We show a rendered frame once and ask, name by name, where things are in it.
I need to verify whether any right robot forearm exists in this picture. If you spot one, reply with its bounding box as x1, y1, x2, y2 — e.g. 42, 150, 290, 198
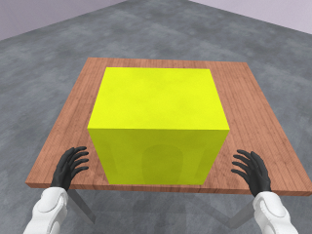
253, 191, 298, 234

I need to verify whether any left robot forearm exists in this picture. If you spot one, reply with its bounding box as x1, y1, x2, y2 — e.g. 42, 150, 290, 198
23, 186, 68, 234

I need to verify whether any robot right hand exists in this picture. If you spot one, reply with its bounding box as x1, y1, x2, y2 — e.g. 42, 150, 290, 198
231, 149, 272, 197

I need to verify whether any robot left hand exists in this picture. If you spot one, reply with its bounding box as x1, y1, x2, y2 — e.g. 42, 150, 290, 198
50, 146, 89, 192

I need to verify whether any table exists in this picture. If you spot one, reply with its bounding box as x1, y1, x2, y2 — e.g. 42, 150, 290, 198
25, 57, 312, 229

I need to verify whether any carton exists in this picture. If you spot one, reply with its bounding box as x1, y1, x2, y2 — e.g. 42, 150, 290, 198
87, 67, 230, 185

